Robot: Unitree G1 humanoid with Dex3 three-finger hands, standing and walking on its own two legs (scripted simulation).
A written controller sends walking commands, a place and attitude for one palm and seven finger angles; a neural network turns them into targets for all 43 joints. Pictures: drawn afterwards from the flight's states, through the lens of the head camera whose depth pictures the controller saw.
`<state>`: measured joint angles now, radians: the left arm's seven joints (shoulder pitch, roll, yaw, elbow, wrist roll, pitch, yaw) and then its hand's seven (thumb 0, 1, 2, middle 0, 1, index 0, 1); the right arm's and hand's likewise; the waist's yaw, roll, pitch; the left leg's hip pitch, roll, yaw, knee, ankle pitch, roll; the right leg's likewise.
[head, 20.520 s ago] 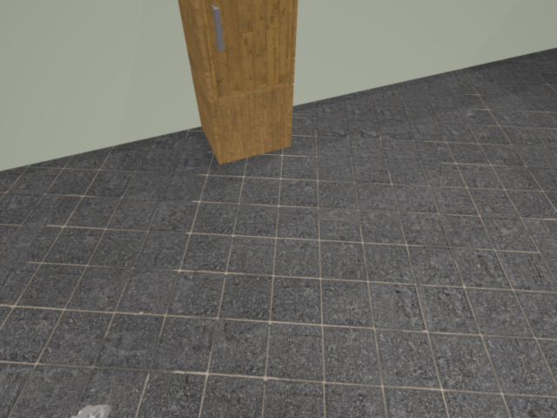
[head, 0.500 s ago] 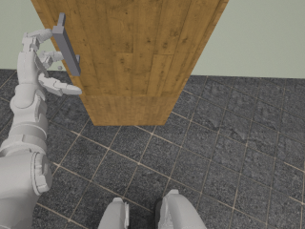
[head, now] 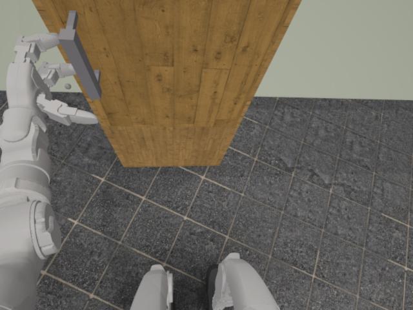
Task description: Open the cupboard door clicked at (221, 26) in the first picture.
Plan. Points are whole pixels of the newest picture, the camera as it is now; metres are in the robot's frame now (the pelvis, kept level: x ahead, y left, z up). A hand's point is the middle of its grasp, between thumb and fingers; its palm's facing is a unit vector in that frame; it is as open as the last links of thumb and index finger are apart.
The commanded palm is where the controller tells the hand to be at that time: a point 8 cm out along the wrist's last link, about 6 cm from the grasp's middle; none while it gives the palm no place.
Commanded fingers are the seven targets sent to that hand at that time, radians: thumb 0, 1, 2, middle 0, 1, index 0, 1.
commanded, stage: move the hooked fingers beside the handle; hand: left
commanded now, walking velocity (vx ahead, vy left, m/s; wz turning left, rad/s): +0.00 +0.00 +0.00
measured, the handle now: (85, 59) +0.56 +0.21 +0.05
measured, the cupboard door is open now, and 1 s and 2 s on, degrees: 0 0 0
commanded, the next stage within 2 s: slide the fingers in behind the handle in 1.92 s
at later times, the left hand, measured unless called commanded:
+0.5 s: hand (60, 84) +0.51 +0.24 +0.04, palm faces +0.03 -1.00 -0.03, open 14.7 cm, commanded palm +0.49 +0.27 +0.04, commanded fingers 0.00 -0.50 0.30 -0.30 -1.20 -0.30 -1.20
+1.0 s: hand (50, 83) +0.51 +0.26 +0.04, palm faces +0.01 -1.00 -0.04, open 14.0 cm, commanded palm +0.50 +0.29 +0.04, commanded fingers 0.00 -0.50 0.30 -0.30 -1.20 -0.30 -1.20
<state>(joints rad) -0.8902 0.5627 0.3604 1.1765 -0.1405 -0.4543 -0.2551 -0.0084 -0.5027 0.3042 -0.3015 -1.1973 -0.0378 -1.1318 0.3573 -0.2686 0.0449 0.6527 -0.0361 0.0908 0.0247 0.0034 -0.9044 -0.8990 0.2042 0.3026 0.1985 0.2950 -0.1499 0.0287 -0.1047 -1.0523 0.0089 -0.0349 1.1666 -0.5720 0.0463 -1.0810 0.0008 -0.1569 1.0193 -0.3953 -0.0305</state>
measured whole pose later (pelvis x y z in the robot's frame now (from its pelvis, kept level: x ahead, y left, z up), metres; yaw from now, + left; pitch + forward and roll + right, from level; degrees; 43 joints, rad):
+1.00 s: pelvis +0.00 +0.01 -0.01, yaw -2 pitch +27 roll -5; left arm -0.88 0.70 0.52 1.18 -0.10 -0.41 -0.42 -0.01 -0.50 0.30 -0.30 -1.20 -0.30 -1.20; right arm 0.37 -0.29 0.07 0.59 -0.01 0.09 0.00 0.00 -0.90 -0.90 0.21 0.30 0.20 0.30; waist -0.18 0.03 -0.10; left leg -1.08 0.03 0.00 1.19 -0.58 0.06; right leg -1.12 0.02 -0.12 1.04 -0.38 -0.02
